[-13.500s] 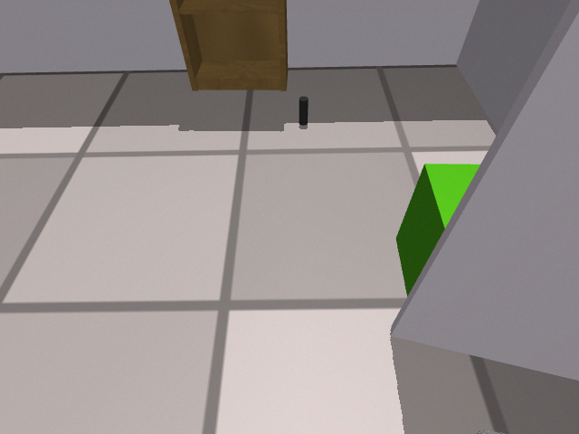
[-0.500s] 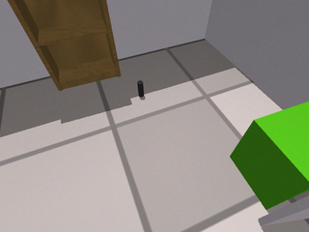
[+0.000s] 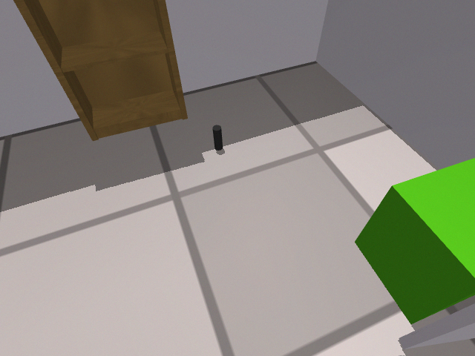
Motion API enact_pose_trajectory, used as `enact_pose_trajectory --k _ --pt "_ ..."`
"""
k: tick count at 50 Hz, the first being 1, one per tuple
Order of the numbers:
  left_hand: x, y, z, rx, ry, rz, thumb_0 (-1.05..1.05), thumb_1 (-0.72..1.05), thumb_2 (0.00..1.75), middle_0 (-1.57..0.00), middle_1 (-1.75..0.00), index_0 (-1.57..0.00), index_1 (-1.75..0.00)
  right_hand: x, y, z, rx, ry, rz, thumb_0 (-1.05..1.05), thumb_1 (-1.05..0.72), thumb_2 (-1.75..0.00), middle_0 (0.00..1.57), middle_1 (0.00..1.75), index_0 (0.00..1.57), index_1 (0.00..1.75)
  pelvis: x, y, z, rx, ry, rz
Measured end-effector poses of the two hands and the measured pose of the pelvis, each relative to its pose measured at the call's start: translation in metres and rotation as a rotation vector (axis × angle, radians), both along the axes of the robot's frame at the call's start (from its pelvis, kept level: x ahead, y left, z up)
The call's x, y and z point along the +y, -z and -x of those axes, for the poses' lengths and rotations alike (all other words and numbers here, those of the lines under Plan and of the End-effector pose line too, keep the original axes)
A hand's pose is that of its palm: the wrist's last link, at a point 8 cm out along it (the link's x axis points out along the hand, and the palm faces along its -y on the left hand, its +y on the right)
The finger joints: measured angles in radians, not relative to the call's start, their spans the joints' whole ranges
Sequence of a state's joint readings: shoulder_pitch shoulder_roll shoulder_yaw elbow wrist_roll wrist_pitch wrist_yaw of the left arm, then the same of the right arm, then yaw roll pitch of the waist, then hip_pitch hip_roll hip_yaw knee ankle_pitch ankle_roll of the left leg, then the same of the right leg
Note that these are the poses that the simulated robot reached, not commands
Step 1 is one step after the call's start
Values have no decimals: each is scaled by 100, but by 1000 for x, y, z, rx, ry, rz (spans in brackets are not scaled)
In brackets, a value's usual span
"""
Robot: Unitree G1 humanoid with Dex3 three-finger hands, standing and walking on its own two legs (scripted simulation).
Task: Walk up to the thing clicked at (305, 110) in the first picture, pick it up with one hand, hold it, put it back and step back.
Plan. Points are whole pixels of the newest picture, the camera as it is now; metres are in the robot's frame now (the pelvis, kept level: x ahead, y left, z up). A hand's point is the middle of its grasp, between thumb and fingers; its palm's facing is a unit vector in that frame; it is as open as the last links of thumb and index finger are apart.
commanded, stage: stand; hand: left
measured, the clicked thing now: (217, 138) +1.33 +0.13 -0.70
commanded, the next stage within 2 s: walk up in 0.64 s
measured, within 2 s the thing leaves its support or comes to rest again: neither
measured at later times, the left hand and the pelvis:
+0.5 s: hand out of the picture +0.07 +0.25 -0.16, palm faces -0.04 -0.94 -0.35, open 7.4 cm; pelvis +0.00 +0.00 +0.00, yaw +0 degrees
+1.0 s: hand out of the picture +0.10 +0.25 -0.13, palm faces +0.02 -0.90 -0.43, open 7.4 cm; pelvis +0.07 -0.04 -0.01, yaw -2 degrees
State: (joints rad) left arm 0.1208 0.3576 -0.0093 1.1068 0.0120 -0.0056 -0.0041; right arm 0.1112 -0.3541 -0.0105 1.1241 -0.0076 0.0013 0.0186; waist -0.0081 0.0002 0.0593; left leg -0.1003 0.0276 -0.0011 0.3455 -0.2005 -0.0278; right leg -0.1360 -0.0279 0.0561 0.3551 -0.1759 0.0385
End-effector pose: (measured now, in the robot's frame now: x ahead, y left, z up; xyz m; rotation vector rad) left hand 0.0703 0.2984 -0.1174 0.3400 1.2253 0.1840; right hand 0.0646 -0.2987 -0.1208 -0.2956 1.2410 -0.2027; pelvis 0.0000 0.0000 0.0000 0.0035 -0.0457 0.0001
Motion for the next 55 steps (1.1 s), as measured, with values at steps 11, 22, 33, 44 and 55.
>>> enact_pose_trajectory --k 11,22,33,44,55 --pt "0 0 3 6 -4 -2 0 91 90 -20 -30 -20 -30 -1 0 1 4 3 0 0 -91 -90 20 30 20 30 -1 0 0 -3 -1 1" --pt "0 1 4 6 -5 0 0 91 90 -20 -30 -20 -30 -1 0 3 7 1 3 0 -91 -90 20 30 20 30 -1 0 1 -2 -2 1" --pt "1 -1 3 -3 -10 5 0 91 90 -20 -30 -20 -30 -1 -1 2 -4 -2 -1 0 -91 -90 20 30 20 30 -1 0 0 -4 0 0" --pt "4 -15 -28 -43 17 -65 0 91 90 -20 -30 -20 -30 -59 9 -5 -40 44 11 0 -90 -90 20 30 20 30 -33 15 -35 -12 49 -4" --pt "-12 -25 -38 16 -75 -73 0 90 90 -20 -30 -20 -30 -66 0 -105 -58 -38 -12 0 -91 -90 20 29 20 30 -42 4 -108 -9 12 30"
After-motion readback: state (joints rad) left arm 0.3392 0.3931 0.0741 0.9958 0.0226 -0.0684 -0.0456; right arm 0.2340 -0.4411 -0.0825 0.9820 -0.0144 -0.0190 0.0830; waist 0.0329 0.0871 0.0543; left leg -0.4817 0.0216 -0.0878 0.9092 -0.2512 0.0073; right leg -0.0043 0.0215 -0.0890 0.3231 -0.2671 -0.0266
